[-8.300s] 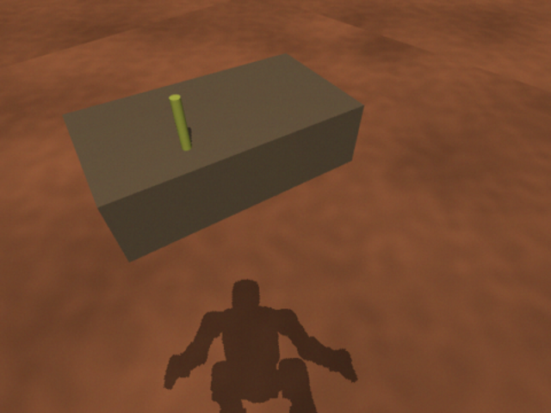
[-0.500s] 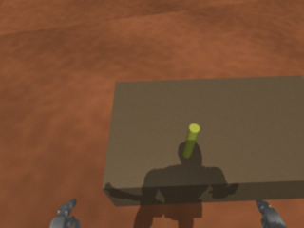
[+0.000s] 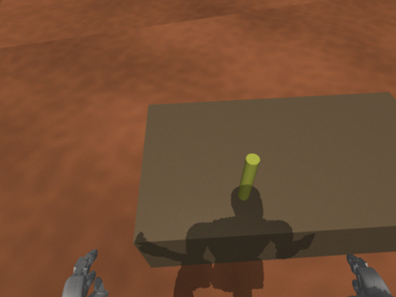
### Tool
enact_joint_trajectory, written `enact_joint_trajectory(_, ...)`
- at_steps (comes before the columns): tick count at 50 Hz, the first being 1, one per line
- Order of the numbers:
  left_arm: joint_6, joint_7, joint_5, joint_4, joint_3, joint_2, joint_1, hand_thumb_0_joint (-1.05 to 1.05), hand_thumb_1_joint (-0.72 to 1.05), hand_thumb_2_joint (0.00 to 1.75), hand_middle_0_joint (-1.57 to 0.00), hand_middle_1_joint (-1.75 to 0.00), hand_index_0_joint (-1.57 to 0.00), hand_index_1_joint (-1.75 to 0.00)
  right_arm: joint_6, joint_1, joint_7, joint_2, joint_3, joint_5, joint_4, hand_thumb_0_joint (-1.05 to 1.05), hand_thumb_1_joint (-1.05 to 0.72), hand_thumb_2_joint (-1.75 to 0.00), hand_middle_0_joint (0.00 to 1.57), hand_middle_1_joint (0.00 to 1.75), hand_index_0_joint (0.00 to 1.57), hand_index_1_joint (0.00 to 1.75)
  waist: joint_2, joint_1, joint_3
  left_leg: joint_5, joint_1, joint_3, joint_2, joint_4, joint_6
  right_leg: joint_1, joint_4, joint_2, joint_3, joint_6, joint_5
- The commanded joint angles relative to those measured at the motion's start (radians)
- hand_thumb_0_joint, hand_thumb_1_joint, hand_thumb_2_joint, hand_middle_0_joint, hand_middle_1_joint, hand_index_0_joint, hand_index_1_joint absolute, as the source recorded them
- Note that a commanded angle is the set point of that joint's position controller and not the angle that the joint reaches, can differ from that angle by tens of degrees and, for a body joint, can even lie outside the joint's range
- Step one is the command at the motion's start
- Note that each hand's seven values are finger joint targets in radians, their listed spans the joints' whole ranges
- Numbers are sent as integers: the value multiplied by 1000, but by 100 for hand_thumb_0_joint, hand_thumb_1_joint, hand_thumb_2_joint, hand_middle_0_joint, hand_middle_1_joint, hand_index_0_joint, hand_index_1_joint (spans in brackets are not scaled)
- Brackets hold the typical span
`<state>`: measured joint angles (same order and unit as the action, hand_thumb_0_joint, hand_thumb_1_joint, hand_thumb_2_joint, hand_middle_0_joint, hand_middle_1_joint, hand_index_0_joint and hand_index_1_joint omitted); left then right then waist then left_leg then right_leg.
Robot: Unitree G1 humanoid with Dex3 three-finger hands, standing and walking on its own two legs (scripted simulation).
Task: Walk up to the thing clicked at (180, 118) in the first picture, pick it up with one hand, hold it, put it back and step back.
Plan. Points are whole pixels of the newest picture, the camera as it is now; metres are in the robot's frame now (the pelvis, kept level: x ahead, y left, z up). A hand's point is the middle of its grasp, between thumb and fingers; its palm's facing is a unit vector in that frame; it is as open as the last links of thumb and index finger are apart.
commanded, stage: go down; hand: right
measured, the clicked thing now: (247, 179) +0.52 -0.15 -0.25
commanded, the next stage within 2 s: approach in 1.62 s
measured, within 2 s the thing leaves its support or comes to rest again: neither
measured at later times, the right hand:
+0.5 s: hand (342, 205) +0.32 -0.31 -0.04, palm faces +0.10 +0.98 -0.17, open 17.4 cm
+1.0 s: hand (347, 176) +0.38 -0.34 -0.02, palm faces +0.10 +0.99 -0.11, open 17.2 cm
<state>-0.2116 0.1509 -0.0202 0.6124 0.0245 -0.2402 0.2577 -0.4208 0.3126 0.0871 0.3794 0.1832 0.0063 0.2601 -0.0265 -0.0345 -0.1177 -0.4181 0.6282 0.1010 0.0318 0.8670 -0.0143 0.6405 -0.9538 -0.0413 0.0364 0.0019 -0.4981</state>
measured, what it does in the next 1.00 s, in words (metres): stands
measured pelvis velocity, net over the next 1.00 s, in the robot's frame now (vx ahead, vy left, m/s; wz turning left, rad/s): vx -0.02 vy -0.01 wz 0.04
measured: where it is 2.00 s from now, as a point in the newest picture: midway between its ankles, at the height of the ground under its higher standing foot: outside the picture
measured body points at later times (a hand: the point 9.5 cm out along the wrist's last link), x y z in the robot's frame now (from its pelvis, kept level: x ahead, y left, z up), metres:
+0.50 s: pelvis -0.02 +0.00 -0.01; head +0.07 -0.01 +0.43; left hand +0.04 +0.28 -0.11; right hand +0.31 -0.36 -0.02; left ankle +0.01 +0.13 -0.69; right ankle -0.01 -0.12 -0.69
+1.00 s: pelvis -0.02 -0.01 -0.02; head +0.11 -0.04 +0.41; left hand +0.03 +0.29 -0.12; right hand +0.37 -0.39 -0.01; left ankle +0.01 +0.13 -0.69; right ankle -0.01 -0.12 -0.69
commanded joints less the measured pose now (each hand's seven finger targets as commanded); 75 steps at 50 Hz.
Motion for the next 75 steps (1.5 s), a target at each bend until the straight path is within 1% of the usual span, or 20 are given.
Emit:
enact_joint_trajectory(1,-74,37,7,-108,-65,-162,-21,0,89,90,-20,-30,-19,-31,97,-294,-6,282,147,2,-168,0,55,-3,5,5,5,5,-69,-40,-127,168,-66,-44,-19,-114,16,-69,140,29,4,-19,211)
enact_joint_trajectory(7,-91,46,9,-37,-72,-198,-12,0,90,89,-20,-30,-20,-30,183,-565,77,357,184,42,22,0,56,-2,6,5,5,5,-113,-55,-119,106,-22,-45,-17,-109,24,-51,158,19,17,-14,140)
enact_joint_trajectory(14,-66,16,16,-12,-66,-201,39,0,90,90,-20,-30,-20,-30,263,-671,186,431,260,49,398,0,53,-2,6,4,6,4,-84,-2,-181,184,-66,-34,-17,-75,32,-7,131,19,12,-14,255)
enact_joint_trajectory(19,-39,-6,17,-28,-78,-219,80,0,90,90,-19,-29,-19,-30,383,-808,255,515,311,56,435,0,55,-3,6,5,5,5,-76,-3,-278,253,-66,-40,-24,-44,40,-33,114,12,14,-15,346)
enact_joint_trajectory(22,-26,-14,20,-16,-77,-223,99,0,90,91,-19,-29,-19,-30,463,-852,284,556,351,63,518,0,55,-3,5,5,5,5,-47,-7,-279,258,-35,-54,-22,-11,40,23,74,14,10,-23,337)
enact_joint_trajectory(30,9,-22,23,-3,-69,-246,138,0,91,91,-19,-30,-19,-30,604,-1035,342,648,387,79,590,0,59,-4,4,5,4,5,-109,-27,-353,225,48,-65,-26,11,46,6,53,16,11,-21,312)
enact_joint_trajectory(35,25,-25,30,24,-79,-278,180,0,91,90,-19,-30,-19,-30,647,-1127,354,734,416,64,611,0,52,-4,6,5,5,5,-148,-29,-369,217,62,-65,-27,9,50,-13,48,18,10,-19,314)
enact_joint_trajectory(38,30,-34,30,25,-60,-260,173,0,92,90,-19,-30,-19,-30,650,-1085,369,690,398,71,728,0,52,-4,6,4,5,4,-106,-34,-335,233,72,-62,-30,11,45,23,36,16,10,-22,326)
enact_joint_trajectory(40,38,-38,33,30,-64,-268,184,0,92,90,-19,-30,-19,-30,665,-1128,371,740,425,65,710,0,49,-3,7,4,6,4,-133,-33,-360,244,77,-64,-28,14,49,10,32,16,14,-22,355)
enact_joint_trajectory(47,59,-58,36,31,-68,-280,203,0,92,90,-19,-30,-19,-30,688,-1170,403,705,393,69,768,0,44,-4,7,4,6,4,-141,-53,-384,288,123,-61,-33,32,49,-26,0,8,21,-17,449)
enact_joint_trajectory(48,61,-61,33,27,-66,-282,206,0,91,90,-19,-30,-20,-30,696,-1197,401,754,427,74,727,0,44,-4,7,4,6,4,-140,-45,-383,273,115,-58,-34,28,49,-19,9,9,25,-19,428)
enact_joint_trajectory(53,67,-70,33,28,-67,-295,211,0,91,90,-19,-30,-19,-30,711,-1201,410,739,410,79,758,0,45,-4,7,4,6,4,-154,-50,-390,244,173,-50,-39,38,50,-44,12,-2,46,-11,432)
enact_joint_trajectory(58,83,-79,34,16,-62,-296,219,0,91,90,-19,-30,-19,-30,731,-1214,401,821,478,85,685,0,49,-4,6,4,6,4,-170,-31,-471,313,112,-57,-36,45,51,-59,-23,5,27,-17,517)
enact_joint_trajectory(61,85,-84,33,21,-55,-291,219,0,91,90,-19,-30,-19,-30,730,-1188,407,775,457,90,745,0,50,-4,6,4,5,4,-160,-46,-428,302,130,-55,-36,40,51,-47,-18,3,27,-18,494)
enact_joint_trajectory(64,90,-86,33,27,-58,-296,219,0,91,90,-19,-30,-19,-30,740,-1223,403,825,481,83,706,0,51,-4,6,4,5,4,-184,-40,-422,280,151,-55,-36,43,54,-44,-11,-1,35,-15,485)
enact_joint_trajectory(68,91,-89,33,24,-56,-295,228,0,90,91,-19,-30,-19,-30,742,-1231,418,786,456,88,756,0,51,-5,6,5,5,5,-151,-62,-415,291,155,-56,-37,46,52,-33,-23,-2,33,-18,484)
enact_joint_trajectory(70,94,-91,32,25,-53,-297,230,0,90,91,-19,-30,-19,-30,745,-1270,418,834,475,82,746,0,52,-5,6,5,5,5,-163,-60,-423,285,145,-57,-37,46,53,-26,-21,2,29,-18,473)
enact_joint_trajectory(71,94,-94,33,20,-43,-288,227,0,90,91,-19,-30,-19,-30,736,-1211,428,771,439,86,828,0,53,-5,6,5,5,5,-145,-65,-388,296,144,-55,-36,46,51,-3,-25,3,24,-20,470)
enact_joint_trajectory(72,93,-95,31,20,-43,-288,225,0,91,90,-19,-30,-19,-30,737,-1225,433,768,441,94,830,0,51,-4,6,4,5,4,-124,-72,-374,286,171,-53,-39,47,49,7,-31,-2,34,-19,464)
enact_joint_trajectory(75,96,-97,36,25,-43,-298,231,0,90,91,-19,-30,-19,-30,749,-1280,438,823,455,84,821,0,50,-5,6,4,6,4,-172,-68,-407,285,191,-55,-36,59,52,-16,-41,-2,32,-15,487)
